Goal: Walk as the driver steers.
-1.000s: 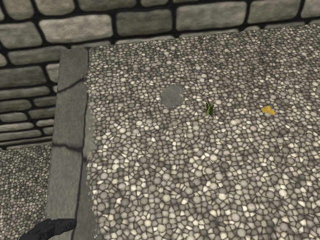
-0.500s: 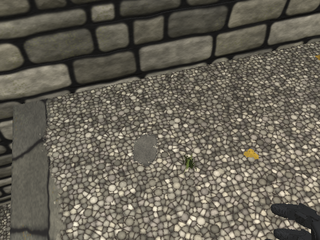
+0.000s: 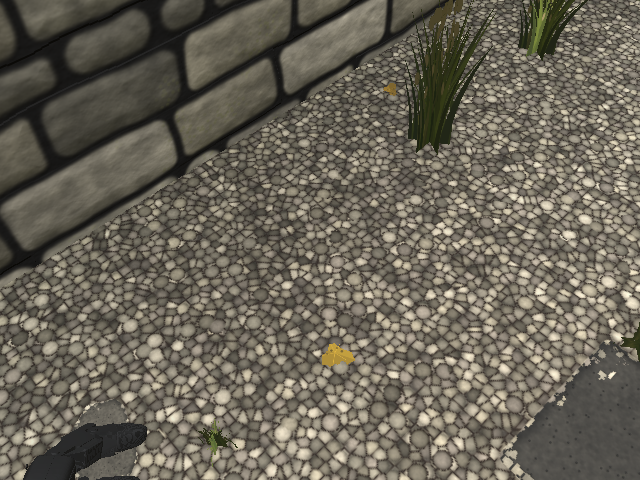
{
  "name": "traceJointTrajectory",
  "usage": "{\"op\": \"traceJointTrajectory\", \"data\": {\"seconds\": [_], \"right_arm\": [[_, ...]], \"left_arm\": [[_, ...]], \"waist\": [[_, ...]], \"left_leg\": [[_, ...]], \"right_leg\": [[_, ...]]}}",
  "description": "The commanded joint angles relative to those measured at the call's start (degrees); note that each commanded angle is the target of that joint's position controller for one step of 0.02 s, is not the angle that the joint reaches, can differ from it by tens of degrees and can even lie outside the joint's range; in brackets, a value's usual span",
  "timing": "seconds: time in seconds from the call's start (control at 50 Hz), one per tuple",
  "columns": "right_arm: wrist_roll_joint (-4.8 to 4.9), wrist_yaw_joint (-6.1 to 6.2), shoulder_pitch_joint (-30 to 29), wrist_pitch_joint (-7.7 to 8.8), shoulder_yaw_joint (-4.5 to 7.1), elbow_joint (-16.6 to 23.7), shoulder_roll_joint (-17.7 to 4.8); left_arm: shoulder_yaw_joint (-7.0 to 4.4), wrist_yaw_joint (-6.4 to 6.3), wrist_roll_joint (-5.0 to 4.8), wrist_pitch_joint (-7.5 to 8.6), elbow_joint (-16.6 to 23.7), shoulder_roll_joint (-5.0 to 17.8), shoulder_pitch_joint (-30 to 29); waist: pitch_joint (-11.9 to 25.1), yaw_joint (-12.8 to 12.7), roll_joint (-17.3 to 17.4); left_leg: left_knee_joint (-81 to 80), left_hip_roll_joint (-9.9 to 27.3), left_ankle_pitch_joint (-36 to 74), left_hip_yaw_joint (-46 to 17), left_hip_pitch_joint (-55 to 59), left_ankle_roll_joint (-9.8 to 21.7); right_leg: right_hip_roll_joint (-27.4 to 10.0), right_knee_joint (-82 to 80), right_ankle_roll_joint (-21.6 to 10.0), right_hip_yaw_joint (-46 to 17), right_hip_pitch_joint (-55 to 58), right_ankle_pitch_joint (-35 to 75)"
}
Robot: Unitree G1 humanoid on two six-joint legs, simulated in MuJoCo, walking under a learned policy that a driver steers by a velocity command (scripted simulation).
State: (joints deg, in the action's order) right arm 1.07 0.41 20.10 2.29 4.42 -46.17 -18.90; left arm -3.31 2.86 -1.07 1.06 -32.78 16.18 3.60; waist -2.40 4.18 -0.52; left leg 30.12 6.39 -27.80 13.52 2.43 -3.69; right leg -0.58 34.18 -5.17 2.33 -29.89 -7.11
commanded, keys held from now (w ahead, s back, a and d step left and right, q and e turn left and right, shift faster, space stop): w+e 0.24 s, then w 0.50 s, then w+e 0.26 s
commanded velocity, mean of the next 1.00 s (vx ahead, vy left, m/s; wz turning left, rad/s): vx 0.50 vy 0.00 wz -0.34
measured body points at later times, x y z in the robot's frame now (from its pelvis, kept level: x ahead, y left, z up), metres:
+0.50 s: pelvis +0.30 +0.00 +0.00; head +0.32 +0.00 +0.45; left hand +0.41 +0.27 -0.11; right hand +0.46 -0.28 -0.06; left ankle +0.42 +0.08 -0.72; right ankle +0.13 -0.09 -0.69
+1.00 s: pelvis +0.56 -0.10 +0.01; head +0.60 -0.13 +0.45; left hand +0.86 +0.05 -0.06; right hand +0.48 -0.39 -0.12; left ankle +0.43 +0.08 -0.69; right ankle +0.64 -0.22 -0.72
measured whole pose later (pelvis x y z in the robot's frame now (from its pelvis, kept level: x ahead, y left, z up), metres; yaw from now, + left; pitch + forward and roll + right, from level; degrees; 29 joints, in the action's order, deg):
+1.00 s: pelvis +0.56 -0.10 +0.01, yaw -19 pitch +3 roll +1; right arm -0.1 1.0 20.6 2.5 3.1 -47.7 -18.0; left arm -2.4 2.6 -0.9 3.9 -36.5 15.9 3.7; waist -1.3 3.6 0.2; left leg 38.9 2.3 -28.2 3.9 -3.9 -1.2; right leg 1.7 32.9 -4.4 0.8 -29.2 -6.8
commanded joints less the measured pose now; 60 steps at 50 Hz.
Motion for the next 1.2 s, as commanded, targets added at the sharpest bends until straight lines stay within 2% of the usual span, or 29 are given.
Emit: {"op": "traceJointTrajectory", "data": {"seconds": [0.02,0.04,0.06,0.08,0.1,0.12,0.2,0.28,0.36,0.44,0.46,0.48,0.5,0.52,0.56,0.58,0.64,0.74,0.8,0.88,0.92,0.96,0.98,1.0,1.02,1.04,1.08,1.14,1.2], "right_arm": [[-2.58,-0.1,3.21,2.25,-1.81,9.25,0.63],[0.04,-0.66,-5.19,4.02,-0.47,9.71,-6.12],[1.4,-0.96,-9.31,4.98,-0.18,11.07,-7.39],[0.22,-0.6,-9.13,5.38,-0.44,10.43,-6.79],[-1.26,-0.38,-8.84,5.3,-0.18,10.14,-6.86],[-1.51,-0.57,-7.69,4.71,0.04,9.86,-6.97],[-2.12,-0.64,-9.04,3.0,-0.87,9.9,-3.62],[-1.75,-1.42,-17.19,3.18,-2.28,11.36,-0.78],[-0.76,-2.47,-21.58,3.95,-1.72,12.92,-2.34],[-1.33,-2.18,-14.32,4.52,0.0,11.9,-4.47],[-2.05,-1.85,-6.28,4.85,0.97,11.0,-6.93],[-3.09,-1.53,1.66,4.74,2.37,9.84,-12.18],[-1.21,-2.06,6.4,4.16,2.57,7.11,-10.73],[-0.18,-1.83,4.14,3.92,1.46,7.57,-6.92],[-1.25,-1.56,-1.88,3.3,0.31,8.19,-4.1],[-1.64,-1.63,-3.86,3.46,-0.18,8.35,-2.69],[-1.08,-1.6,-4.82,4.04,-0.36,7.41,-2.39],[-0.4,-0.75,-2.22,3.29,0.53,4.89,-5.94],[-0.21,-0.72,0.49,2.93,0.74,3.15,-7.06],[-0.02,-0.66,2.18,1.85,1.03,0.86,-7.64],[0.31,0.16,0.66,1.08,1.47,0.74,-9.12],[-0.58,1.3,0.55,0.25,0.88,1.55,-8.07],[-2.02,1.46,3.13,1.02,-0.73,4.57,-4.37],[-2.68,0.48,4.79,2.6,-2.34,5.17,-0.35],[-0.42,-0.5,-0.56,4.03,-1.06,5.77,-5.46],[0.63,-0.88,-5.17,5.02,-0.94,7.39,-6.45],[-1.53,-0.45,-7.16,5.44,-0.65,7.7,-6.2],[-2.03,-0.45,-5.64,3.87,-0.66,7.94,-4.64],[-2.32,-0.23,-11.06,3.18,-1.32,9.62,-2.74]], "left_arm": [[-6.56,-1.42,-0.79,0.57,0.45,21.3,20.09],[-5.17,-0.97,-0.51,1.25,1.16,15.02,22.14],[-4.2,-0.97,-0.21,1.88,0.45,12.47,19.97],[-3.5,-1.1,-0.2,2.11,0.98,10.62,16.16],[-2.98,-1.32,0.09,2.07,1.61,9.24,12.31],[-2.49,-1.72,0.81,2.08,2.25,8.34,9.89],[-2.61,-3.19,0.78,2.32,0.45,9.3,9.42],[-2.74,-3.78,0.04,1.79,-1.8,9.96,12.55],[-2.4,-3.57,-0.31,1.79,-4.9,9.5,17.44],[-2.06,-3.2,0.27,1.08,-5.99,8.41,17.22],[-1.24,-3.06,0.76,1.31,-5.19,6.28,16.56],[-0.09,-3.19,0.38,2.1,-4.6,2.96,22.87],[0.17,-3.08,-0.2,2.81,-4.92,4.01,23.87],[-0.98,-2.87,-1.03,3.08,-4.5,8.48,18.51],[-0.77,-2.71,0.23,3.27,-2.01,7.9,9.25],[-0.94,-2.69,0.82,3.17,-2.1,7.19,9.17],[-0.3,-2.73,0.72,2.56,-3.47,4.41,11.74],[1.25,-2.29,0.99,3.53,-2.12,1.38,2.95],[1.23,-1.39,0.12,3.7,-1.66,1.82,-1.49],[0.69,-0.24,-0.29,3.3,0.37,3.0,-5.21],[-0.07,0.11,0.39,3.26,0.55,4.51,-2.83],[-2.82,-0.36,0.4,3.08,-3.11,9.13,11.01],[-4.62,-1.07,0.66,2.73,-3.9,15.51,19.5],[-4.49,-0.84,-0.71,2.8,-4.99,15.89,21.62],[-3.16,-1.05,-0.61,2.83,-4.91,11.23,21.56],[-2.76,-1.28,-0.08,2.96,-4.42,10.06,17.93],[-2.03,-1.5,0.65,2.8,-3.05,8.02,11.94],[-1.92,-2.03,0.71,2.93,-2.46,7.24,9.5],[-2.56,-3.05,0.38,2.99,-3.79,9.18,11.53]], "waist": [[22.94,-6.09,-16.54],[23.68,-12.15,-7.63],[15.06,-11.54,-6.72],[11.08,-8.59,-1.34],[8.1,-6.02,-1.07],[7.09,-3.92,-2.71],[4.64,-2.46,-1.78],[3.34,-6.06,-2.93],[2.3,-8.37,-3.68],[4.17,-4.2,-5.53],[10.42,-0.47,-3.63],[20.46,-0.5,8.5],[22.4,0.55,17.84],[14.0,1.82,10.36],[3.73,-0.11,3.43],[2.18,-2.02,4.01],[2.3,-4.21,6.48],[1.74,-1.63,4.41],[1.28,0.48,5.0],[-0.63,0.58,4.96],[1.12,-1.82,5.24],[10.12,-8.44,3.4],[18.48,-9.84,-5.92],[23.9,-8.36,-13.13],[19.57,-10.71,-8.89],[12.36,-10.12,-6.45],[6.39,-6.14,-1.31],[5.21,-2.88,-3.18],[2.66,-4.09,-2.44]], "left_leg": [[48.0,-7.43,-8.51,-9.98,-43.81,1.14],[52.08,-5.58,-4.84,-18.33,-50.31,2.01],[49.85,-3.55,1.08,-17.35,-53.47,3.05],[44.91,-1.11,5.81,-17.52,-49.87,3.05],[40.43,0.17,8.02,-17.54,-45.58,2.38],[38.71,1.06,9.49,-17.88,-41.59,1.94],[27.95,-0.29,14.27,-15.84,-37.84,-0.59],[10.0,-3.38,29.08,-15.17,-33.93,-0.68],[2.32,-4.61,30.81,-15.86,-32.16,1.53],[-2.73,-6.52,24.1,-12.97,-21.2,6.19],[-0.95,-1.13,26.47,-17.68,-9.22,9.41],[-1.83,11.04,21.59,-38.91,12.19,18.28],[-11.17,16.5,4.78,-58.75,18.12,22.81],[-13.24,15.43,-4.91,-55.88,13.04,20.38],[-15.37,10.76,2.81,-42.1,-1.96,17.67],[-16.79,8.66,7.93,-38.03,-6.94,16.98],[-19.86,5.73,19.89,-29.79,-12.1,16.92],[-21.05,3.96,30.31,-20.56,-11.81,15.73],[-21.2,4.87,28.96,-17.51,-9.26,14.5],[-19.1,8.47,31.83,-15.81,-1.36,12.98],[-12.69,8.68,45.0,-13.47,1.76,11.22],[6.34,5.15,55.31,-8.21,-4.58,7.91],[27.78,0.07,37.61,-6.08,-25.23,4.54],[40.75,-9.17,-4.09,-13.39,-41.74,2.59],[45.08,-5.97,-2.49,-19.15,-48.65,3.6],[43.5,-3.73,3.05,-18.28,-50.38,4.42],[35.54,-0.6,9.51,-18.18,-44.47,3.87],[30.24,-0.18,11.65,-17.55,-39.16,1.63],[19.81,-1.46,20.13,-16.56,-38.94,-0.25]], "right_leg": [[-18.02,-9.29,-19.01,-44.62,54.96,-10.22],[-17.5,-15.55,-17.25,-46.31,54.18,-16.46],[-16.06,-16.54,-14.93,-38.61,47.18,-13.48],[-13.61,-16.43,-12.98,-32.76,38.07,-8.14],[-11.53,-16.95,-12.06,-28.09,30.08,-1.94],[-10.18,-18.23,-11.9,-25.5,24.51,2.25],[-7.54,-19.6,-12.0,-19.51,14.57,12.21],[-4.67,-18.18,-8.83,-15.57,13.19,7.02],[-7.84,-15.12,-7.74,-19.47,18.32,3.13],[-6.61,-6.18,-4.82,-20.43,21.73,13.3],[-3.79,5.12,-2.8,-17.5,18.11,13.18],[3.66,25.9,1.83,-11.81,1.44,-1.43],[6.41,38.08,4.15,-11.32,-11.6,-25.28],[3.1,42.82,3.93,-13.37,-17.57,-22.86],[-1.57,38.89,3.41,-9.11,-17.17,-14.94],[-3.57,34.89,3.43,-9.12,-14.15,-12.18],[-5.01,27.94,4.53,-7.04,-8.88,-9.24],[-4.57,8.43,6.16,-4.4,-6.18,4.88],[-3.25,1.54,5.74,-3.01,-3.63,11.34],[-2.29,-2.22,2.61,-3.46,-5.49,5.78],[-0.17,-4.2,0.62,-1.48,-1.46,0.31],[2.45,-5.73,-2.57,-1.0,20.25,2.03],[-10.45,-4.18,-10.11,-22.39,42.96,0.7],[-18.21,-13.52,-16.95,-46.59,53.43,-10.81],[-17.03,-16.09,-14.62,-44.02,51.62,-15.73],[-15.02,-16.9,-12.8,-36.51,44.02,-10.94],[-11.04,-18.98,-11.04,-27.88,29.88,0.62],[-8.69,-21.67,-12.0,-23.63,20.92,8.6],[-6.39,-22.41,-11.01,-19.45,16.05,10.84]]}}
Velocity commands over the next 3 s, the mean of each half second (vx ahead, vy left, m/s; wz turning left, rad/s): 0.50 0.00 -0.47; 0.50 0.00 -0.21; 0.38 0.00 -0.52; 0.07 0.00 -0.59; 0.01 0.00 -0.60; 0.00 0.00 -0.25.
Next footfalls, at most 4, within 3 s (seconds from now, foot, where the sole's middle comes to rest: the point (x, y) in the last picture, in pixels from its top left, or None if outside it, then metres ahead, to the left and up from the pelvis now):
0.46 left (288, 476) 0.46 0.08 -0.75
0.96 right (425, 364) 0.68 -0.24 -0.75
1.42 left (383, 247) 1.00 -0.19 -0.75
1.86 right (465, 314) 0.79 -0.35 -0.75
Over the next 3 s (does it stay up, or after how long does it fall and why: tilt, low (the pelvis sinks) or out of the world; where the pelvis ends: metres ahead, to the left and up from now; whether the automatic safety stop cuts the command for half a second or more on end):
stays up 0.81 -0.25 0.03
